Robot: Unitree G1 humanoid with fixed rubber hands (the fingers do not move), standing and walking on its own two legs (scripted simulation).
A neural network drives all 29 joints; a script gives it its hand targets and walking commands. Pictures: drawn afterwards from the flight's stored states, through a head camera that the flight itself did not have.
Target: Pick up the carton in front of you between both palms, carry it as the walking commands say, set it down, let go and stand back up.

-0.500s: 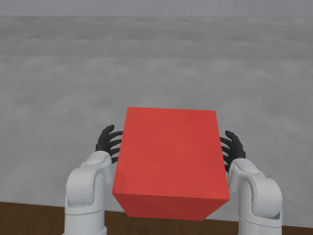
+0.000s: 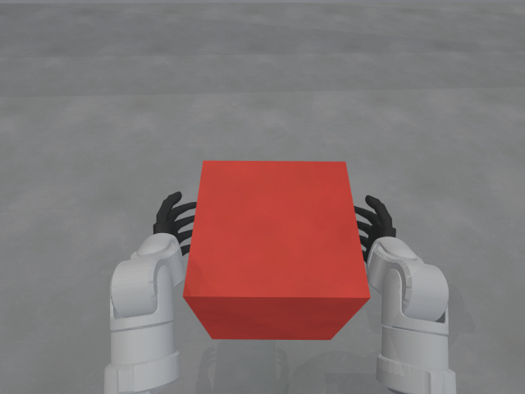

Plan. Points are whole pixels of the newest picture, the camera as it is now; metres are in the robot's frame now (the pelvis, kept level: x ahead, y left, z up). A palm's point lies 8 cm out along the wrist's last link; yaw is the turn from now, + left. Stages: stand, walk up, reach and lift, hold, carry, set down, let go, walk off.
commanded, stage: carry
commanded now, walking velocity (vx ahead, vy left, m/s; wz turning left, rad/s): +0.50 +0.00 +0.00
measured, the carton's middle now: (272, 258) +0.34 -0.03 +0.02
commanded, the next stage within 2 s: none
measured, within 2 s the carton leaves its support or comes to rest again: neither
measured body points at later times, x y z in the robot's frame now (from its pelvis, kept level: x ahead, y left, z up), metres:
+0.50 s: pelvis +0.36 -0.06 -0.11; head +0.39 -0.07 +0.34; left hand +0.68 +0.11 -0.03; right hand +0.70 -0.19 -0.04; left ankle +0.28 +0.07 -0.71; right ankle +0.38 -0.11 -0.83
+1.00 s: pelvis +0.72 -0.04 -0.08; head +0.76 -0.03 +0.37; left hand +1.04 +0.10 -0.01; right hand +1.01 -0.21 +0.00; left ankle +0.71 +0.03 -0.83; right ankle +0.70 -0.18 -0.76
